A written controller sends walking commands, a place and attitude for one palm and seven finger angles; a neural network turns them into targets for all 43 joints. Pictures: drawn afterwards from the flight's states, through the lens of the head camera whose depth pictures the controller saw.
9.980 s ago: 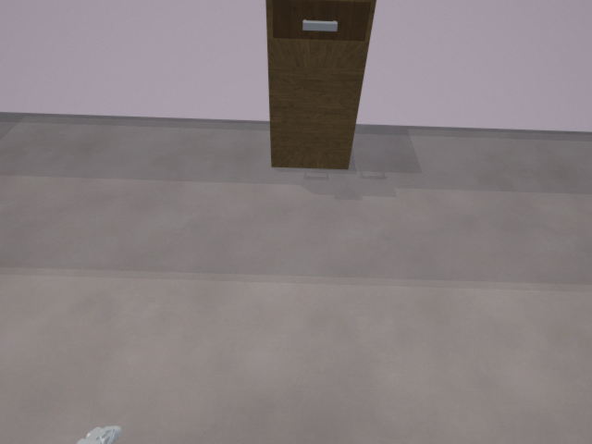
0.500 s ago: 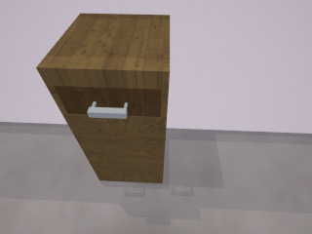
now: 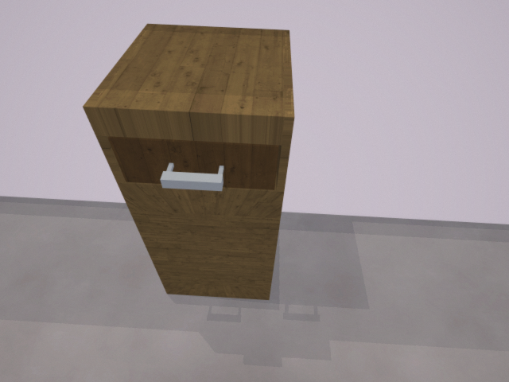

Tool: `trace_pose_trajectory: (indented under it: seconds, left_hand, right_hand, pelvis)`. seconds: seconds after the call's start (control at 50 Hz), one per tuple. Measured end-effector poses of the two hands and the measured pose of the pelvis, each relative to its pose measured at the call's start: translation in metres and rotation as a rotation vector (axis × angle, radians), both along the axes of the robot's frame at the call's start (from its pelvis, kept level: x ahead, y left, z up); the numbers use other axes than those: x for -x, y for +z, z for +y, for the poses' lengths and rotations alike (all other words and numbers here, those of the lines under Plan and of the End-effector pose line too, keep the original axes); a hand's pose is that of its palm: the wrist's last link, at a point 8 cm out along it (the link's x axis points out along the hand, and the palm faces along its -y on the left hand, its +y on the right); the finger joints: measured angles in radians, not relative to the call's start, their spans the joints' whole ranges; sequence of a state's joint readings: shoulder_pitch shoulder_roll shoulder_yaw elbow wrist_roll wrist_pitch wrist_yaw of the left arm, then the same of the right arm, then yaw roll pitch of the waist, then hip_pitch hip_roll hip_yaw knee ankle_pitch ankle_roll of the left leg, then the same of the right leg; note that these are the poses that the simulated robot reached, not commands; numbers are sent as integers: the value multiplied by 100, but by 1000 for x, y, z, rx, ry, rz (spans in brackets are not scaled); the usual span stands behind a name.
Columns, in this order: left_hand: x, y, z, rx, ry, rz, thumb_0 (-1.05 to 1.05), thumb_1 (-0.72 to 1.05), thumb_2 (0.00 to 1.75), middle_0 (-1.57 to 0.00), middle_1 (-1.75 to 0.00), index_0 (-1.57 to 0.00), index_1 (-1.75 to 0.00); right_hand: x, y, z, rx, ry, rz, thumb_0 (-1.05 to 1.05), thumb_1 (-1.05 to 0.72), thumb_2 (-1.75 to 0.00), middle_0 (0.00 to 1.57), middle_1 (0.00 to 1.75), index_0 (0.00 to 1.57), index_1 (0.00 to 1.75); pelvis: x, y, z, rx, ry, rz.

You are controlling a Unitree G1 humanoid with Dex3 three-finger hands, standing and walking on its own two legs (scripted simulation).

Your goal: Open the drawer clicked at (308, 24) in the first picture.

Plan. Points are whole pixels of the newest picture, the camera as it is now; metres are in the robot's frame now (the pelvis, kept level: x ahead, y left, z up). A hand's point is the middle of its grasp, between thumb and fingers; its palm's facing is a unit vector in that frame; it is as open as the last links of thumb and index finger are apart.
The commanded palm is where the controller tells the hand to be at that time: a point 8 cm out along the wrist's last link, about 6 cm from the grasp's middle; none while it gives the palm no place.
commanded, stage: look again from close up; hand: left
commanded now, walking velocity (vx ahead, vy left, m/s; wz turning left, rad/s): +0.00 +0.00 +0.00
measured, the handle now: (194, 174) +0.54 +0.18 -0.02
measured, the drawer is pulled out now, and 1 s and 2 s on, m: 0.00 0.00 0.00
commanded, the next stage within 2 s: raise the hand with hooked fingers in 0.56 s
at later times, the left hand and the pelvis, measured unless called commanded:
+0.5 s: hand out of the picture -0.01 +0.17 -0.18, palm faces +0.03 -0.98 -0.19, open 7.4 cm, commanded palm none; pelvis -0.01 +0.01 +0.00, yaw +0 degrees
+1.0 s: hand (150, 338) +0.19 +0.18 -0.03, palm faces +0.00 -0.37 -0.93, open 8.1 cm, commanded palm +0.13 +0.22 -0.02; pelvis -0.03 -0.01 -0.02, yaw -2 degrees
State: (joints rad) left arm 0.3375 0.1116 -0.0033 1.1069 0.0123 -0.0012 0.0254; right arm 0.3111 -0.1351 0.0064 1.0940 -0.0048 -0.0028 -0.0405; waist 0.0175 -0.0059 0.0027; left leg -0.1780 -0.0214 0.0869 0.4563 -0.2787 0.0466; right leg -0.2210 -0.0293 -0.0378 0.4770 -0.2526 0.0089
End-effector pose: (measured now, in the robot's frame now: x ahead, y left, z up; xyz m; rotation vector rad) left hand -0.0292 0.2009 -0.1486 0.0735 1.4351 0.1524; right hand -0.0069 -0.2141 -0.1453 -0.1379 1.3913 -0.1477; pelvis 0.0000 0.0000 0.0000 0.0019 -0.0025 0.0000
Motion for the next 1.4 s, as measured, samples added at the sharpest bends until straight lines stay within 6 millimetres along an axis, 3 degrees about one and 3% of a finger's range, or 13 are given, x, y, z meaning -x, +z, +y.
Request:
trace_pose_trajectory:
  seconds: [0.16, 0.44, 0.7, 0.76, 0.82, 0.88, 0.94, 1.0, 1.06, 1.12, 1.18, 1.28, 1.4]
  left_hand:
    - [3, -5, -11, 11, -33, -5, 0, 91, 90, -20, -30, -20, -30]
    - [-11, -1, 21, -46, -46, -76, 0, 91, 90, -20, -30, -20, -29]
    - [-10, 5, 20, -60, -97, -83, 1, 92, 90, -20, -30, -20, -30]
    - [-60, 48, 42, -252, -200, -371, 4, 94, 89, -21, -31, -21, -30]
    - [-118, 103, 48, -451, -320, -642, 4, 91, 88, -21, -33, -20, -32]
    - [-170, 154, 37, -686, -537, -863, 3, 85, 86, -21, -36, -20, -35]
    - [-200, 177, 17, -878, -724, -990, 2, 79, 84, -21, -39, -20, -39]
    - [-198, 168, -5, -936, -860, -997, 1, 72, 81, -21, -43, -21, -43]
    - [-176, 144, -18, -933, -948, -929, 0, 65, 79, -22, -48, -22, -47]
    - [-148, 127, -15, -969, -993, -838, 0, 57, 76, -23, -52, -23, -51]
    - [-137, 131, -1, -1071, -1012, -802, 0, 49, 72, -25, -57, -25, -56]
    - [-167, 169, 18, -1266, -978, -909, 0, 36, 67, -27, -64, -27, -64]
    - [-224, 199, 10, -1286, -938, -951, 0, 23, 62, -27, -73, -27, -73]
  right_hand:
    - [9, 1, 0, -6, 2, 13, 2, -93, -90, 20, 30, 20, 30]
    - [10, -2, 6, -8, 11, -49, 1, -92, -90, 20, 30, 20, 30]
    - [20, 2, 9, -10, 9, -38, 1, -92, -90, 20, 30, 20, 30]
    - [1, 10, -7, 52, 3, -225, 3, -93, -90, 20, 30, 20, 30]
    - [-35, 14, -23, 78, 13, -421, 3, -93, -90, 20, 30, 20, 30]
    - [-81, 22, -36, 85, 60, -592, 3, -93, -90, 20, 30, 20, 30]
    - [-125, 38, -45, 80, 95, -712, 2, -92, -90, 20, 30, 20, 30]
    - [-162, 55, -51, 66, 135, -752, 2, -92, -90, 20, 30, 20, 30]
    - [-193, 65, -53, 65, 209, -737, 2, -91, -90, 20, 30, 20, 30]
    - [-220, 67, -50, 73, 294, -709, 1, -91, -90, 20, 30, 20, 30]
    - [-243, 59, -43, 68, 357, -695, 1, -91, -90, 20, 30, 20, 30]
    - [-263, 36, -24, 4, 387, -701, 1, -91, -90, 20, 30, 20, 30]
    - [-245, 15, -12, -99, 304, -620, 1, -91, -90, 20, 30, 20, 30]
  pelvis:
    - [6, -1, -2, 12, -3, -8]
    - [12, -3, 6, 9, 6, -30]
    - [19, -2, 8, 5, -2, -24]
    - [20, -5, 5, -19, -6, -14]
    - [23, -10, 4, -26, 17, -3]
    - [27, -15, 2, -21, 20, 27]
    - [29, -21, -4, -27, -3, 62]
    - [28, -24, -13, -39, -31, 93]
    - [25, -27, -24, -48, -34, 119]
    - [22, -31, -34, -45, -19, 142]
    - [18, -38, -43, -36, 8, 159]
    - [12, -49, -49, -21, 46, 175]
    - [1, -43, -48, -28, 34, 184]
